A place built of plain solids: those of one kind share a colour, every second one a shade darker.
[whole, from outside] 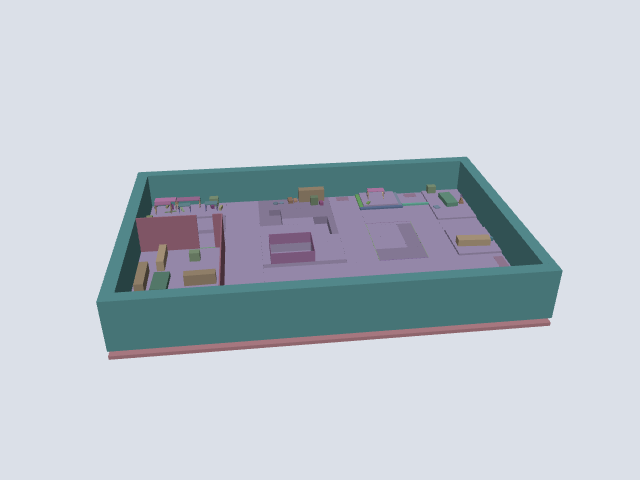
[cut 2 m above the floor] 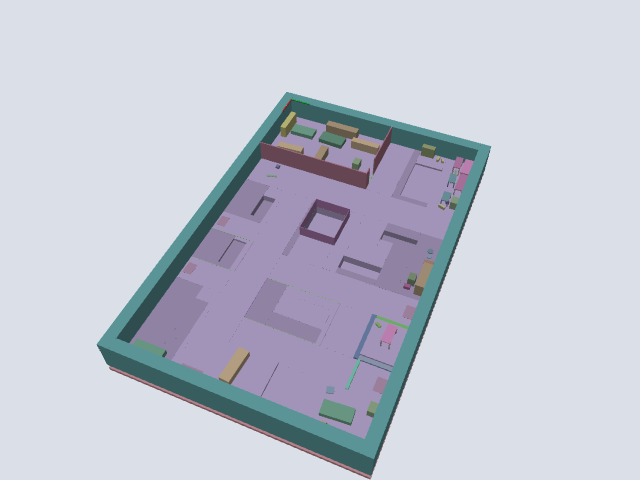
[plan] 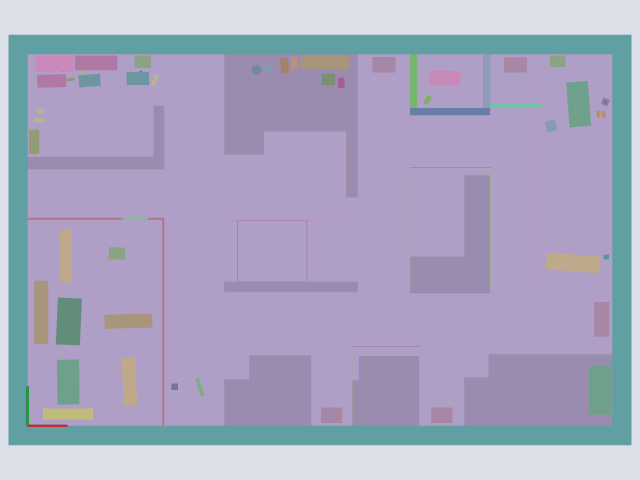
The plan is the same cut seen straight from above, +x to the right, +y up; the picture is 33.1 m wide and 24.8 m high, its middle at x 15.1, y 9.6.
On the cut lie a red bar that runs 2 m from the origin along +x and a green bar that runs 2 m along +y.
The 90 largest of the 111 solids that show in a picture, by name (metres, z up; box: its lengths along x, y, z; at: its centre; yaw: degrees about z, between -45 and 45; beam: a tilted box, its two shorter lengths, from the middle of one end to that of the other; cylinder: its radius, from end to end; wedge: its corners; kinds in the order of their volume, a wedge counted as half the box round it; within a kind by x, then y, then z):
{
 "floor_1": {"box": [1.8, 2.65, 1.0], "at": [0.9, 15.22, -0.5]},
 "floor_2": {"box": [7.05, 10.75, 1.0], "at": [3.52, 5.38, -0.5]},
 "floor_3": {"box": [7.05, 2.5, 1.0], "at": [3.52, 12.0, -0.5]},
 "floor_4": {"box": [7.05, 0.65, 1.0], "at": [3.52, 13.57, -0.5]},
 "floor_5": {"box": [7.05, 2.65, 1.0], "at": [3.52, 17.88, -0.5]},
 "floor_6": {"box": [4.7, 2.65, 1.13], "at": [4.15, 15.22, -0.76]},
 "floor_7": {"box": [0.55, 2.65, 1.0], "at": [6.78, 15.22, -0.5]},
 "floor_8": {"box": [3.1, 19.2, 1.0], "at": [8.6, 9.6, -0.5]},
 "floor_9": {"box": [0.7, 3.15, 1.0], "at": [10.5, 9.03, -0.5]},
 "floor_10": {"box": [0.95, 3.05, 1.0], "at": [10.62, 15.53, -0.5]},
 "floor_11": {"box": [1.3, 1.25, 1.0], "at": [10.8, 3.02, -0.5]},
 "floor_12": {"box": [1.1, 3.05, 0.73], "at": [11.65, 15.53, -0.95]},
 "floor_13": {"box": [4.5, 2.4, 1.0], "at": [12.4, 1.2, -0.5]},
 "floor_14": {"box": [4.5, 0.45, 1.0], "at": [12.4, 3.88, -0.5]},
 "floor_15": {"box": [3.55, 3.15, 0.52], "at": [12.62, 9.03, -1.06]},
 "floor_16": {"box": [4.95, 2.2, 1.0], "at": [12.62, 12.9, -0.5]},
 "floor_17": {"box": [2.6, 1.25, 0.71], "at": [12.75, 3.02, -0.96]},
 "floor_18": {"box": [6.9, 0.55, 1.0], "at": [13.6, 7.17, -0.5]},
 "floor_19": {"box": [6.9, 1.2, 1.0], "at": [13.6, 11.2, -0.5]},
 "floor_20": {"box": [6.9, 2.15, 1.0], "at": [13.6, 18.12, -0.5]},
 "floor_21": {"box": [2.9, 1.2, 1.0], "at": [13.65, 14.6, -0.5]},
 "floor_22": {"box": [0.6, 1.25, 1.0], "at": [14.35, 3.02, -0.5]},
 "floor_23": {"box": [4.85, 1.85, 1.0], "at": [14.62, 16.12, -0.5]},
 "floor_24": {"box": [2.1, 4.1, 1.0], "at": [15.7, 2.05, -0.5]},
 "floor_25": {"box": [2.65, 3.15, 1.0], "at": [15.72, 9.03, -0.5]},
 "floor_26": {"box": [1.35, 3.4, 0.55], "at": [15.78, 13.5, -1.04]},
 "floor_27": {"box": [0.6, 3.4, 1.0], "at": [16.75, 13.5, -0.5]},
 "floor_28": {"box": [0.35, 1.25, 1.0], "at": [16.93, 2.98, -0.5]},
 "floor_29": {"box": [2.7, 12.3, 1.0], "at": [18.4, 13.05, -0.5]},
 "floor_30": {"box": [2.75, 1.25, 1.13], "at": [18.48, 2.98, -0.76]},
 "floor_31": {"box": [3.5, 2.35, 1.0], "at": [18.5, 1.18, -0.5]},
 "floor_32": {"box": [3.5, 0.5, 1.0], "at": [18.5, 3.85, -0.5]},
 "floor_33": {"box": [0.4, 1.25, 1.0], "at": [20.05, 2.98, -0.5]},
 "floor_34": {"box": [20.05, 2.8, 1.0], "at": [20.18, 5.5, -0.5]},
 "floor_35": {"box": [0.85, 4.2, 1.0], "at": [20.18, 10.85, -0.5]},
 "floor_36": {"box": [2.3, 4.1, 1.0], "at": [21.4, 2.05, -0.5]},
 "floor_37": {"box": [1.95, 4.2, 1.32], "at": [21.57, 10.85, -0.66]},
 "floor_38": {"box": [4.15, 1.85, 1.0], "at": [21.82, 7.83, -0.5]},
 "floor_39": {"box": [4.15, 0.4, 1.0], "at": [21.82, 13.15, -0.5]},
 "floor_40": {"box": [4.15, 2.7, 1.0], "at": [21.82, 14.7, -0.5]},
 "floor_41": {"box": [3.41, 2.78, 1.3], "at": [21.82, 17.81, -0.35]},
 "floor_42": {"box": [1.25, 1.2, 1.0], "at": [23.18, 3.1, -0.5]},
 "floor_43": {"box": [1.35, 4.2, 1.0], "at": [23.23, 10.85, -0.5]},
 "floor_44": {"box": [2.6, 12.3, 1.0], "at": [25.2, 13.05, -0.5]},
 "floor_45": {"box": [3.85, 1.2, 1.32], "at": [25.73, 3.1, -0.66]},
 "floor_46": {"box": [7.65, 2.5, 1.0], "at": [26.38, 1.25, -0.5]},
 "floor_47": {"box": [7.65, 0.4, 1.0], "at": [26.38, 3.9, -0.5]},
 "floor_48": {"box": [3.7, 4.25, 1.18], "at": [28.35, 9.03, -0.41]},
 "floor_49": {"box": [3.7, 2.1, 1.0], "at": [28.35, 12.2, -0.5]},
 "floor_50": {"box": [3.7, 5.95, 1.15], "at": [28.35, 16.23, -0.42]},
 "floor_51": {"box": [2.55, 1.2, 1.0], "at": [28.93, 3.1, -0.5]},
 "wall_1": {"box": [1.0, 19.2, 4.2], "at": [-0.5, 9.6, 1.1]},
 "wall_2": {"box": [32.2, 1.0, 4.2], "at": [15.1, -0.5, 1.1]},
 "wall_3": {"box": [32.2, 1.0, 4.2], "at": [15.1, 19.7, 1.1]},
 "wall_4": {"box": [1.0, 19.2, 4.2], "at": [30.7, 9.6, 1.1]},
 "floor_base_1": {"box": [32.2, 21.2, 0.3], "at": [15.1, 9.6, -1.57]},
 "board_stack_1": {"box": [0.73, 3.25, 0.95], "at": [0.69, 5.87, 0.47]},
 "board_stack_2": {"box": [0.61, 2.73, 0.91], "at": [1.97, 8.78, 0.46], "yaw": -0.3},
 "board_stack_3": {"box": [2.47, 0.73, 0.94], "at": [5.2, 5.41, 0.47], "yaw": 1.5},
 "board_stack_4": {"box": [0.7, 2.46, 0.83], "at": [5.25, 2.29, 0.41], "yaw": 3.4},
 "board_stack_5": {"box": [2.48, 0.74, 1.24], "at": [15.34, 18.76, 0.62]},
 "board_stack_6": {"box": [2.78, 0.87, 0.6], "at": [28.18, 8.42, 0.48], "yaw": -4.2},
 "part_1": {"box": [4.91, 0.1, 3.25], "at": [2.46, 10.7, 1.57]},
 "part_2": {"box": [0.84, 0.1, 3.25], "at": [6.63, 10.7, 1.57]},
 "part_3": {"box": [0.1, 10.65, 3.25], "at": [7.0, 5.33, 1.57]},
 "sheet_stack_1": {"box": [1.15, 2.32, 0.43], "at": [2.09, 2.26, 0.21], "yaw": 0.7},
 "sheet_stack_2": {"box": [1.25, 2.43, 0.45], "at": [2.13, 5.39, 0.23], "yaw": -2.6},
 "sheet_stack_3": {"box": [1.12, 2.33, 0.42], "at": [28.46, 16.62, 0.36], "yaw": 4.4},
 "sheet_stack_4": {"box": [1.15, 2.53, 0.49], "at": [29.55, 1.84, 0.24]},
 "step_terS_tread_1": {"box": [4.15, 0.37, 1.15], "at": [21.82, 16.23, -0.42]},
 "bar_rack_1": {"box": [2.59, 0.56, 1.2], "at": [2.08, 0.61, 0.6]},
 "offcut_bin_1": {"box": [0.86, 0.63, 0.79], "at": [4.61, 8.9, 0.4], "yaw": -0.6},
 "offcut_bin_2": {"box": [0.83, 0.65, 0.82], "at": [5.94, 18.8, 0.41]},
 "offcut_bin_3": {"box": [0.71, 0.59, 0.79], "at": [15.53, 17.89, 0.4], "yaw": 1.1},
 "offcut_bin_4": {"box": [0.81, 0.6, 0.7], "at": [27.38, 18.83, 0.5]},
 "step_terE_tread_1": {"box": [0.37, 2.78, 1.15], "at": [23.71, 17.81, -0.42]},
 "step_terW_tread_1": {"box": [0.37, 2.78, 1.15], "at": [19.94, 17.81, -0.42]},
 "tool_cabinet_1": {"box": [0.53, 1.26, 1.07], "at": [0.34, 14.67, 0.53]},
 "rail_1": {"box": [0.04, 3.15, 1.0], "at": [10.83, 9.03, 0.5]},
 "rail_2": {"box": [3.63, 0.04, 1.0], "at": [12.62, 7.43, 0.5]},
 "rail_3": {"box": [3.63, 0.04, 1.0], "at": [12.62, 10.62, 0.5]},
 "rail_4": {"box": [0.04, 3.15, 1.0], "at": [14.42, 9.03, 0.5]},
 "workbench_top_1": {"box": [1.5, 0.67, 0.08], "at": [1.23, 17.82, 0.94], "yaw": 1.7},
 "workbench_top_2": {"box": [1.98, 0.82, 0.08], "at": [1.39, 18.72, 0.86]},
 "workbench_top_3": {"box": [2.18, 0.76, 0.08], "at": [3.53, 18.75, 0.81]},
 "workbench_top_4": {"box": [1.61, 0.76, 0.06], "at": [21.55, 17.97, 1.12], "yaw": -2.2},
 "step_hump_1": {"box": [2.6, 0.22, 0.23], "at": [25.2, 16.53, 0.07]},
 "sack_1": {"box": [0.43, 0.81, 0.31], "at": [13.27, 18.63, 0.15], "yaw": 5.3},
 "low_mat_1": {"box": [0.8, 1.8, 0.06], "at": [29.65, 5.5, -0.02]},
 "sawhorses_top_1": {"box": [1.16, 0.68, 0.08], "at": [5.68, 17.95, 0.67], "yaw": 0.7}
}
